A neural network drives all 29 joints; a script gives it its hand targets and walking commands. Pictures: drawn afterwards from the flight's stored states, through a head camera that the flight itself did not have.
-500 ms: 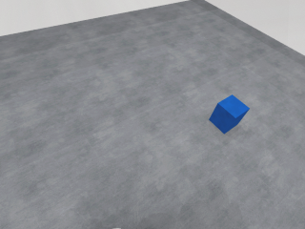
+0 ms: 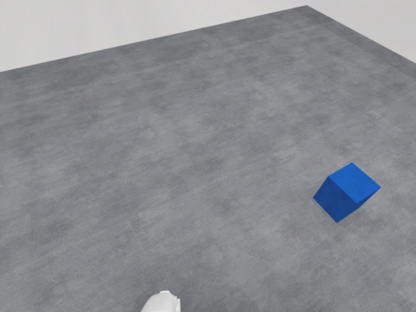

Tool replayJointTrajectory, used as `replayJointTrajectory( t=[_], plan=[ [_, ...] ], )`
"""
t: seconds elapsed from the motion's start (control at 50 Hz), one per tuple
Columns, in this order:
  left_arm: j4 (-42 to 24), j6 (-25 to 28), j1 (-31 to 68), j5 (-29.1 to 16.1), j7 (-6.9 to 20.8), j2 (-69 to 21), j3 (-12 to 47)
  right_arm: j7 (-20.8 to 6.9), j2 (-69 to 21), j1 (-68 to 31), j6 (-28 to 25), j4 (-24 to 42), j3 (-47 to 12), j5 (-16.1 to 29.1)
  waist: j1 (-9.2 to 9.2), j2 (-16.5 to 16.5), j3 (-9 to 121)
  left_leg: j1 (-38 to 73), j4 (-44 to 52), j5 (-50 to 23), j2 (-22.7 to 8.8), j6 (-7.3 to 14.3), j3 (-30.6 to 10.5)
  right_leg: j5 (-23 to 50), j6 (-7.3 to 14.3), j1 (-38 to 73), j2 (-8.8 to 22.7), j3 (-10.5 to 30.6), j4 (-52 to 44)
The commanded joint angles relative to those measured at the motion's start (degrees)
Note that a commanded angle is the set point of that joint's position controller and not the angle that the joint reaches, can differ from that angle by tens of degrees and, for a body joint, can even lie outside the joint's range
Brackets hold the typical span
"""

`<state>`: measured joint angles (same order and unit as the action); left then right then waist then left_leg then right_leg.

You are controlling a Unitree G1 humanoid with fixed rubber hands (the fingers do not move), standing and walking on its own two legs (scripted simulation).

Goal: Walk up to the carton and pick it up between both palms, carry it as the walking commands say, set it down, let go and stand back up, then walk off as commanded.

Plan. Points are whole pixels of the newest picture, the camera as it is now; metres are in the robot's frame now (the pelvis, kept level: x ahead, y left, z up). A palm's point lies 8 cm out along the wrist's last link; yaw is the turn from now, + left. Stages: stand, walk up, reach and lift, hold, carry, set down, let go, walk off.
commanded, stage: walk up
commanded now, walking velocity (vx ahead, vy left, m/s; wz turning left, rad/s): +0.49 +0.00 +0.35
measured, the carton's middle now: (344, 192) +0.73 -0.74 -0.65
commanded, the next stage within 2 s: none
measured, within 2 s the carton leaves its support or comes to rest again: neither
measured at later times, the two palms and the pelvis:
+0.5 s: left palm (105, 235) +0.31 +0.24 -0.12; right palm (318, 293) +0.18 -0.24 -0.13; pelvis +0.17 +0.00 +0.00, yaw +3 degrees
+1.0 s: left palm (101, 257) +0.26 +0.25 -0.13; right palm (307, 250) +0.27 -0.24 -0.13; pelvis +0.19 +0.01 +0.00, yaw -4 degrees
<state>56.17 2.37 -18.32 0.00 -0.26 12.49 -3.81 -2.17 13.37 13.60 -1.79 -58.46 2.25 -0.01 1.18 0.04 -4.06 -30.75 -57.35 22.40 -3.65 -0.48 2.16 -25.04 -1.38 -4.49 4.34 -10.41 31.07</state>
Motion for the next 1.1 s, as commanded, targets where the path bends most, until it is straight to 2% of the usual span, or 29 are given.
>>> replayJointTrajectory(
  t=[0.0, 0.06, 0.08, 0.1, 0.12, 0.16, 0.22, 0.3, 0.32, 0.36, 0.44, 0.46, 0.48, 0.5, 0.52, 0.56, 0.66, 0.7, 0.72, 0.74, 0.76, 0.8, 0.88, 0.94, 1.0, 1.02, 1.04, 1.06, 1.08],
  plan=[
    [-2.14, 0.38, 4.21, 2.17, -0.58, 10.12, -2.22, -0.44, 2.37, -2.63, 0.00, 7.66, 1.64, -1.90, 0.70, 13.04, -0.33, -0.42, 12.28, -4.02, -2.48, 0.87, 6.69, 32.58, 9.08, 5.43, 16.15, 4.81, -11.86],
    [-0.78, -0.09, 4.97, 0.76, -0.98, 11.17, -2.60, 0.84, 5.00, 10.22, -1.64, 4.02, 2.78, -2.81, 7.29, 3.99, 12.38, 22.04, 26.17, -11.79, 3.62, 4.08, 10.15, 47.68, 6.10, 4.18, 9.38, -1.08, 12.76],
    [-3.26, 0.18, 6.79, 0.02, -0.16, 8.92, -2.48, 1.73, 10.53, 18.07, -2.20, 1.96, 4.52, -2.64, 10.17, -9.21, 13.59, 34.37, 31.67, -15.09, -3.92, 6.78, -7.73, 29.94, 4.35, -10.28, 4.08, -0.10, 28.88],
    [-5.43, 0.14, 5.70, 0.69, 0.69, 5.78, -1.57, 2.25, 15.75, 18.81, -1.64, 1.94, 4.45, -1.77, 8.51, -25.32, 9.82, 36.86, 41.73, -17.94, -18.01, 11.13, -34.17, -8.87, 3.47, -27.53, -5.19, 4.62, 39.18],
    [-5.22, -0.15, 6.91, 0.78, 0.80, 6.43, -1.28, 2.20, 14.84, 18.41, -1.41, 1.63, 3.38, -0.81, 7.42, -19.70, 8.42, 36.94, 43.19, -18.05, -19.35, 13.57, -40.13, -10.92, 4.10, -31.20, -3.69, 11.32, 41.97],
    [-4.08, -0.05, 7.46, 1.80, 0.90, 5.80, -0.40, 2.51, 12.31, 11.89, -1.68, 2.69, 2.70, -0.81, 4.26, -9.45, 5.52, 31.13, 40.83, -22.23, -16.17, 13.75, -32.95, -5.42, 4.25, -31.16, -1.01, 12.35, 40.60],
    [-2.57, -0.72, 7.08, 1.84, 1.06, 4.47, 0.49, 2.94, 9.86, 9.02, -2.65, 2.21, 2.23, -1.35, 2.73, -10.33, 4.10, 24.89, 41.62, -27.57, -12.25, 11.51, -23.98, -1.64, 2.79, -24.68, -0.37, 11.23, 30.54],
    [-3.79, -1.41, 12.77, 1.60, 1.00, 2.93, 1.11, 3.52, 9.11, 10.30, -2.52, 0.73, 2.48, -1.50, 3.64, -11.27, 0.00, 24.63, 43.86, -30.22, -11.14, 12.35, -22.05, 1.10, 1.29, -23.66, -0.86, 9.27, 18.40],
    [-4.53, -1.35, 14.01, 1.63, 1.08, 2.40, 1.33, 4.06, 8.87, 10.52, -2.38, 0.36, 2.47, -1.48, 3.22, -11.65, -0.68, 25.77, 42.47, -40.09, -11.25, 11.58, -19.31, 2.98, 0.81, -23.26, -0.67, 8.70, 14.36],
    [-3.88, -1.66, 11.38, 1.36, 0.33, 3.36, 1.55, 5.24, 8.11, 7.54, -2.03, 1.59, 2.72, -1.51, 1.63, -12.47, 0.53, 27.44, 33.18, -76.93, -10.48, 8.40, -5.87, 5.11, -0.74, -17.85, -2.35, 5.48, 6.56],
    [-3.83, -1.79, 6.74, 0.71, 0.00, 3.78, 1.46, 5.48, 9.89, 4.78, -0.04, 2.44, 2.97, -0.77, -1.76, -7.75, 11.30, 27.71, 20.32, -63.32, -8.33, 5.34, 0.43, 16.42, 0.51, -6.87, -2.84, 2.62, -7.29],
    [-3.51, -1.45, 3.68, 0.80, -0.11, 7.25, 0.27, 5.31, 9.24, 2.81, -0.14, 4.03, 2.80, -0.56, -3.48, -2.12, 14.23, 18.13, 13.60, -48.85, -5.76, 3.33, 1.88, 35.30, 2.72, 3.07, 2.30, 6.87, -6.32],
    [-3.37, -1.20, -0.25, 1.46, -0.24, 13.06, -1.31, 4.97, 7.08, -0.81, -0.51, 7.27, 1.69, -0.45, -6.18, 13.75, 16.06, 1.74, 1.44, -13.73, 0.29, 0.08, 4.19, 61.10, 8.41, 12.60, 15.01, 22.54, -6.25],
    [-2.28, -1.27, -1.71, 1.31, 0.04, 15.12, -1.30, 5.20, 6.56, -3.93, 0.06, 8.64, 1.51, -0.55, -5.81, 13.65, 13.36, -5.55, -4.84, 14.67, 0.47, -1.43, 1.34, 73.40, 13.58, 10.83, 20.11, 29.08, -5.54],
    [-3.06, -1.33, 0.48, 1.05, 0.03, 14.36, -1.67, 5.28, 6.24, -4.08, 0.37, 8.66, 2.02, -0.52, -5.09, 10.78, 12.76, -7.00, -9.79, 16.86, -1.49, -2.42, -0.53, 72.44, 14.35, 9.86, 20.41, 28.21, -3.78],
    [-5.12, -2.66, 8.64, 1.00, -0.37, 11.89, -1.45, 4.95, 5.32, -3.45, 1.50, 7.85, 1.72, -0.59, -1.79, 10.91, 7.68, 0.72, -6.11, 13.54, -1.58, -3.80, -0.78, 47.86, 13.66, -4.76, 16.71, 27.58, -8.46],
    [-6.35, -4.21, 12.30, 2.05, -0.81, 11.73, -1.91, 4.54, 5.29, -2.73, 2.70, 7.00, 1.09, 0.10, 0.46, 12.44, 6.09, 12.09, 11.68, 7.35, 1.75, -3.48, 2.26, 37.40, 11.16, -15.17, 10.61, 26.27, -7.95],
    [-6.50, -5.16, 12.75, 2.00, -0.78, 11.84, -1.65, 4.96, 5.50, 1.00, 2.53, 6.09, 0.60, -0.06, 3.38, 11.53, 7.22, 22.99, 25.17, -3.30, 2.43, -2.56, 2.66, 30.29, 8.27, -20.16, 6.94, 24.52, -3.28],
    [-7.15, -5.28, 11.99, 1.82, -0.73, 9.49, -0.67, 5.27, 7.36, 3.89, 2.25, 5.16, 0.66, -0.50, 5.03, 5.87, 8.90, 31.03, 32.24, -7.84, -1.78, -1.56, -1.65, 24.04, 5.45, -25.95, 3.57, 21.76, 3.07],
    [-9.28, -5.22, 11.38, 1.68, -0.76, 5.00, 0.30, 5.83, 14.01, 4.77, 2.39, 5.40, 1.84, -1.37, 4.46, -14.33, 9.17, 30.24, 42.21, -13.07, -20.60, 3.13, -20.81, 6.31, 1.16, -31.75, -4.44, 10.96, 18.89],
    [-9.09, -6.01, 9.89, 1.97, -1.13, 5.64, -0.55, 5.44, 16.12, -0.07, 2.95, 6.90, 1.87, -0.79, 1.70, -16.75, 5.81, 21.07, 43.53, -16.00, -27.79, 8.45, -24.50, -11.55, -0.12, -29.28, -3.66, 10.92, 29.67],
    [-7.44, -6.63, 9.13, 1.43, -0.58, 8.06, -1.37, 5.05, 11.70, -6.95, 3.20, 8.54, 0.58, -0.97, -0.33, -7.78, 3.31, 17.70, 41.26, -15.23, -22.34, 11.00, -13.64, -5.45, 0.17, -26.77, -1.41, 12.73, 37.70],
    [-6.70, -5.76, 7.59, 1.44, 0.09, 6.02, -0.66, 5.24, 9.52, -5.26, 2.03, 7.85, 0.32, -1.25, 0.11, -8.49, 7.15, 28.90, 33.27, -37.68, -16.96, 9.31, -3.70, -4.15, -1.90, -26.75, -1.55, 10.35, 31.78],
    [-7.11, -4.88, 8.72, 1.29, 0.03, 4.74, 0.41, 5.32, 10.31, -3.53, 2.32, 6.66, 1.58, -1.56, 0.54, -9.92, 9.71, 30.08, 29.19, -39.03, -16.17, 8.41, -2.31, -5.63, -1.06, -21.96, -0.48, 8.68, 17.59],
    [-4.23, -3.61, -1.54, 1.27, -0.13, 4.72, 0.60, 5.20, 11.01, -9.75, 3.53, 7.46, 2.55, -1.25, -5.30, -8.23, 12.34, 22.51, 18.86, -33.42, -13.93, 5.65, 2.84, 7.39, 1.91, -8.13, -1.26, 6.48, 0.12],
    [-4.03, -3.03, -3.79, 1.49, -0.15, 7.91, -0.02, 4.88, 8.89, -10.37, 3.81, 8.28, 2.33, -1.24, -6.43, 2.28, 11.09, 14.13, 8.70, -21.89, -7.86, 4.17, 5.59, 22.82, 3.85, -4.25, 2.77, 14.88, -4.85],
    [-4.47, -2.48, -5.63, 1.96, -0.35, 13.60, -1.11, 4.72, 5.35, -13.20, 4.05, 11.19, 1.34, -1.27, -6.85, 18.55, 8.30, -1.83, -1.72, 10.00, 1.62, 0.88, 4.24, 44.25, 8.06, -1.73, 15.16, 37.18, -8.68],
    [-5.12, -2.79, -4.68, 1.65, -0.37, 16.63, -1.38, 5.04, 5.35, -14.61, 5.01, 13.49, 0.62, -1.12, -5.93, 20.89, 4.13, -3.07, -7.96, 15.53, 2.17, -0.72, -1.85, 43.86, 11.84, -9.47, 17.39, 47.14, -13.61],
    [-5.67, -3.02, -0.97, 1.48, -0.64, 15.86, -1.18, 4.85, 5.84, -14.41, 4.95, 13.02, 1.04, -1.16, -4.64, 17.46, 3.31, -2.10, -10.71, 13.88, 1.47, -1.32, -3.87, 34.73, 13.15, -10.56, 16.08, 45.60, -14.51]
  ],
)
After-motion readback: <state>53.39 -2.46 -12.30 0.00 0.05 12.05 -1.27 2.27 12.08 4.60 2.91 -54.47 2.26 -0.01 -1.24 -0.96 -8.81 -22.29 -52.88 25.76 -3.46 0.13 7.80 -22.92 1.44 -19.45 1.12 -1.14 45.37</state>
